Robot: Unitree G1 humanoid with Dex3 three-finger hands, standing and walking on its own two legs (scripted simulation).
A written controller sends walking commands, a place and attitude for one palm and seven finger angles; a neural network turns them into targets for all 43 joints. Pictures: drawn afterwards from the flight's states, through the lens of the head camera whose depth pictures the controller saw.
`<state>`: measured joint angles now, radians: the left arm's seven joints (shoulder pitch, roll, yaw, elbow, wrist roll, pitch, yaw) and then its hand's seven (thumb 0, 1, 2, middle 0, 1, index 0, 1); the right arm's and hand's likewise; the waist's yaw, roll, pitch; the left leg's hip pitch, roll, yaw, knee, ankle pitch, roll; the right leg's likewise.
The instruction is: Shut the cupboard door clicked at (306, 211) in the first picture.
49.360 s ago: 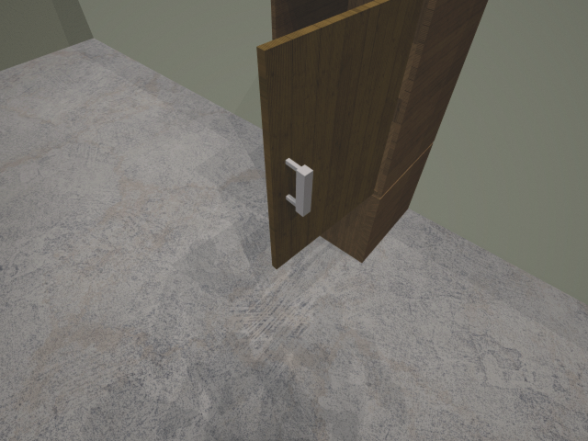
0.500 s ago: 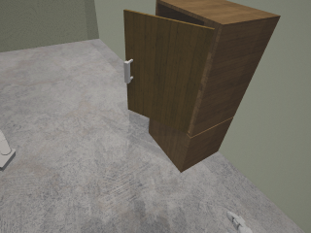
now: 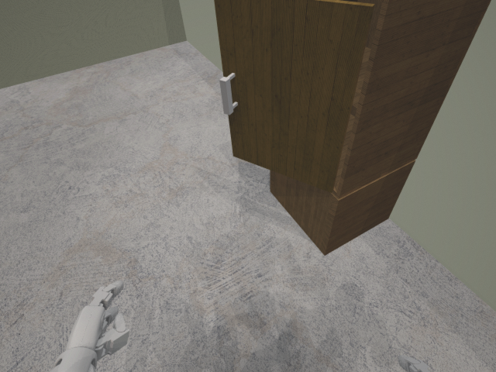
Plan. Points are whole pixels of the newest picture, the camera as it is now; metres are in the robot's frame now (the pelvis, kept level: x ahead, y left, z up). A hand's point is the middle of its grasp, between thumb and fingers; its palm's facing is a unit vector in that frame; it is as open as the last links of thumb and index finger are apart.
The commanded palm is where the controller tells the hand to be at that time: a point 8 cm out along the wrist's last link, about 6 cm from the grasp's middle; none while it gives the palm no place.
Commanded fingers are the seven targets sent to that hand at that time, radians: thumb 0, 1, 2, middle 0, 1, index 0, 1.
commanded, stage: let the arm hang, fingers relaxed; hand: left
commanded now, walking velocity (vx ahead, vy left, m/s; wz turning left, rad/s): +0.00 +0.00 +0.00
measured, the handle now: (230, 93) +0.93 +0.10 -0.02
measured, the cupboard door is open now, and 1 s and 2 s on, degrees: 29 29 29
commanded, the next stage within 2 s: look to check the result in 0.94 s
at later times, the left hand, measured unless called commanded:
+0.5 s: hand out of the picture -0.03 +0.24 -0.15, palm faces +0.00 -0.97 -0.24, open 7.3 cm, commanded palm none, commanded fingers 0.00 0.90 0.90 -0.20 -0.30 -0.20 -0.30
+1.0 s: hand out of the picture +0.04 +0.25 -0.14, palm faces -0.04 -0.96 -0.27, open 7.4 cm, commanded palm none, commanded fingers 0.00 0.90 0.90 -0.20 -0.30 -0.20 -0.30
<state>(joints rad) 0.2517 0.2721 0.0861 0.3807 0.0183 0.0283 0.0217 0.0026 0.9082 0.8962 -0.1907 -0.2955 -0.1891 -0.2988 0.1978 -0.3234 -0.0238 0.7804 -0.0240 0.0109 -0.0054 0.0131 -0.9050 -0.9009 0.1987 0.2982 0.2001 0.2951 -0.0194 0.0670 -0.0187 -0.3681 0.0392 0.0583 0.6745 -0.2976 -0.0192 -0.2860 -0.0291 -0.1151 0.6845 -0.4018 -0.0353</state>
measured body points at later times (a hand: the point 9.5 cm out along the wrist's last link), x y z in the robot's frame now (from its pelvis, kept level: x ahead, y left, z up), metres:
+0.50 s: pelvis +0.00 +0.04 +0.02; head +0.00 +0.04 +0.47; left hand -0.02 +0.29 -0.13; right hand +0.00 -0.21 -0.13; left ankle +0.03 +0.13 -0.72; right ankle -0.02 -0.09 -0.72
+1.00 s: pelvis +0.00 +0.03 +0.03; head +0.00 +0.03 +0.48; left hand +0.04 +0.30 -0.12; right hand +0.01 -0.23 -0.12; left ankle +0.03 +0.13 -0.72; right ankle -0.02 -0.09 -0.72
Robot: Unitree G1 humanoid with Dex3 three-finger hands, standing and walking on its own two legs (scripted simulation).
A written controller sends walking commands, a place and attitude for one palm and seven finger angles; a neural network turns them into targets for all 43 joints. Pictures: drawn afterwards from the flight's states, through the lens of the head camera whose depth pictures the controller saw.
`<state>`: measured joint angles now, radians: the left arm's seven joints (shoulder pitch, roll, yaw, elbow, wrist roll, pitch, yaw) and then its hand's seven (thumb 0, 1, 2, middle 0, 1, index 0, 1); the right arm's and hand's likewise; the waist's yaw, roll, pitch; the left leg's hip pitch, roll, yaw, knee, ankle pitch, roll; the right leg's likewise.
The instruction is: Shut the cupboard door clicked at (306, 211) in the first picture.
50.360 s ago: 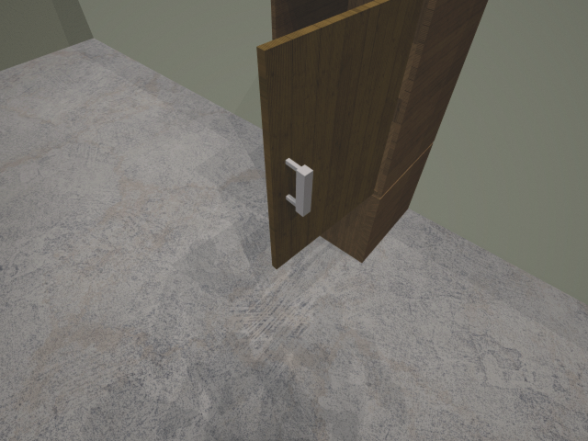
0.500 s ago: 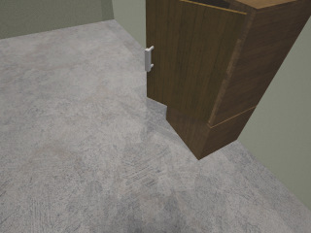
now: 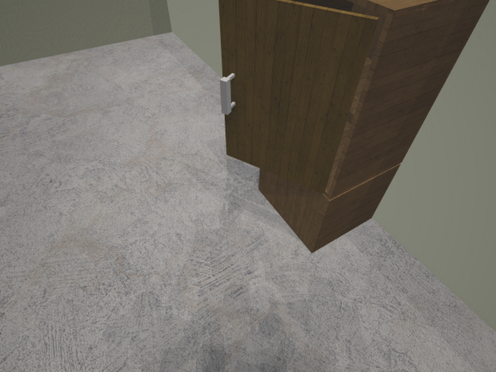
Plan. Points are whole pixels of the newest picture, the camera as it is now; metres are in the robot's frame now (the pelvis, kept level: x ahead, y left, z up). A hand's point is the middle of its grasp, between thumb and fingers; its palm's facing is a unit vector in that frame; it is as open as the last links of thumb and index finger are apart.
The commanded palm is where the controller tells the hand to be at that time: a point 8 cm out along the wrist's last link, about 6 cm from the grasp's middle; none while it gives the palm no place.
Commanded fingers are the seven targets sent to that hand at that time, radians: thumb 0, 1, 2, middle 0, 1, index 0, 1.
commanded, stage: look to check the result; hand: left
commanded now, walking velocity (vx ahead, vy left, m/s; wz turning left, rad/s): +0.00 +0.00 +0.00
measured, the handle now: (229, 93) +0.93 +0.10 -0.05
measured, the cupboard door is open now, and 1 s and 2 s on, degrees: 29 29 29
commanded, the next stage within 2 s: walk to a spot facing it in 0.56 s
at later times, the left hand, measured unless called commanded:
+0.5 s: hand out of the picture +0.08 +0.23 -0.16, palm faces -0.02 -0.94 -0.33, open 7.4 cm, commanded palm none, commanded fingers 0.00 0.90 0.90 -0.20 -0.30 -0.20 -0.30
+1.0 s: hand out of the picture +0.06 +0.20 -0.18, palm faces +0.12 -0.96 -0.25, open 7.4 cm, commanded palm none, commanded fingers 0.00 0.90 0.90 -0.20 -0.30 -0.20 -0.30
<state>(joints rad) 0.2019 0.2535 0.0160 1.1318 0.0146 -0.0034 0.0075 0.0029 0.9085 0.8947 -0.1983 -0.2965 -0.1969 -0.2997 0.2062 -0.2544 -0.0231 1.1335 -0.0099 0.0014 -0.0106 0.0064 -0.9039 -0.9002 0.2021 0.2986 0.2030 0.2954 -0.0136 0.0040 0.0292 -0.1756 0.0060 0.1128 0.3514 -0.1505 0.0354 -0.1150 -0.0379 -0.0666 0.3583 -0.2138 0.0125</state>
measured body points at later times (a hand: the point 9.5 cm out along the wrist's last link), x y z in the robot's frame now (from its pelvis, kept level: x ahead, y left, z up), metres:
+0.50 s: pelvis +0.02 -0.02 +0.00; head +0.03 -0.02 +0.45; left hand +0.08 +0.27 -0.13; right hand +0.09 -0.31 -0.14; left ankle +0.03 +0.09 -0.75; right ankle -0.01 -0.13 -0.75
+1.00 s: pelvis +0.02 -0.01 -0.01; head +0.05 +0.00 +0.44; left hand +0.06 +0.25 -0.16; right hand +0.09 -0.26 -0.16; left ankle +0.02 +0.10 -0.72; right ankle -0.01 -0.13 -0.75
